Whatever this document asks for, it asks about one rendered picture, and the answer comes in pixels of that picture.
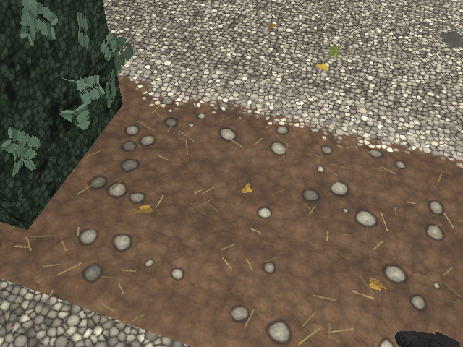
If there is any right robot hand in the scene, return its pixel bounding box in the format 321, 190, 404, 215
395, 331, 461, 347

